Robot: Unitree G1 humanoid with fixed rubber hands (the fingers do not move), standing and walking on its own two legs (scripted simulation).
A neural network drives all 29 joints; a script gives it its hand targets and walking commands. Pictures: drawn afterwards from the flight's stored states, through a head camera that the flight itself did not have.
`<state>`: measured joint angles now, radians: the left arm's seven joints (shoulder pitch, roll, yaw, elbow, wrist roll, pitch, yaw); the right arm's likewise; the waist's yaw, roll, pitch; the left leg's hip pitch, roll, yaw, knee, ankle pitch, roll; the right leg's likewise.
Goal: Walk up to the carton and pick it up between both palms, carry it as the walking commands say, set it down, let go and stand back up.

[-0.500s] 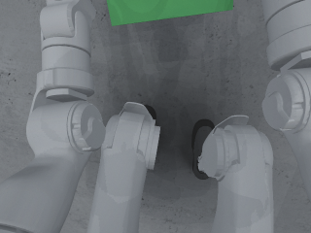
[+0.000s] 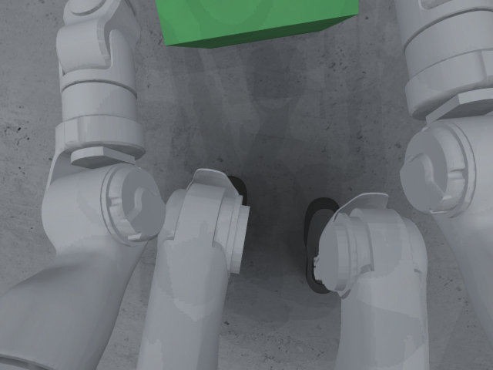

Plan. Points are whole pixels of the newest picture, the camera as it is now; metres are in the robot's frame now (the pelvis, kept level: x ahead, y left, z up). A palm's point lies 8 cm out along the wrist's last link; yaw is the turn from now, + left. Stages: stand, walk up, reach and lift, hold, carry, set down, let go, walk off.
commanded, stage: set down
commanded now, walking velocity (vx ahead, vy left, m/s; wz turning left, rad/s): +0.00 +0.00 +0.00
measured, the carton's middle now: out of the picture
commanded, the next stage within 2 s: none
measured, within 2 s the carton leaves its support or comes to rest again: rests again in 0.94 s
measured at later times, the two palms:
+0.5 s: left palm out of the picture +0.54 +0.23 -0.15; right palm out of the picture +0.61 -0.06 -0.15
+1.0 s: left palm out of the picture +0.53 +0.23 -0.17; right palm out of the picture +0.60 -0.06 -0.16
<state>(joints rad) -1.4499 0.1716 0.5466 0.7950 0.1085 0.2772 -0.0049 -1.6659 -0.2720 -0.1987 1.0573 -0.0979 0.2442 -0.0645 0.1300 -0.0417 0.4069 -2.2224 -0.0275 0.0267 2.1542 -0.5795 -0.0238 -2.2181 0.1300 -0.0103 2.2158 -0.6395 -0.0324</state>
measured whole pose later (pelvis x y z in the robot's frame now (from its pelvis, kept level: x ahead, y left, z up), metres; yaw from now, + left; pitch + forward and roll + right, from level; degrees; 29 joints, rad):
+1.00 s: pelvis +0.01 +0.00 +0.00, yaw +0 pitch +35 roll +3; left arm -1.47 0.19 0.48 0.97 0.07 0.13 0.05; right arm -1.63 -0.33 -0.10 1.10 -0.03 0.16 -0.08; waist 0.14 -0.03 0.46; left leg -2.18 -0.05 0.02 2.18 -0.61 -0.03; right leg -2.16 0.12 -0.02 2.24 -0.68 -0.03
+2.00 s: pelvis -0.02 +0.00 +0.12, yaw +1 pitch +31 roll +1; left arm -1.48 0.31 0.32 0.77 -0.16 0.30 0.15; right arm -1.70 -0.50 -0.04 1.01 0.13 0.32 -0.05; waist 0.15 -0.03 0.52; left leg -1.83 -0.07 0.00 1.77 -0.48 -0.02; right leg -1.80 0.09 0.01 1.83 -0.56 -0.02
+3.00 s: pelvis +0.06 +0.03 +0.33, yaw -2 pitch +36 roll -1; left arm -0.77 0.19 0.33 0.69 0.11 0.12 -0.05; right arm -0.92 -0.16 -0.25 0.74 -0.17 0.19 -0.13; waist 0.12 -0.01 0.05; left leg -1.20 -0.05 0.00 0.81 -0.24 0.04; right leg -1.17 0.08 0.10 0.82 -0.27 0.02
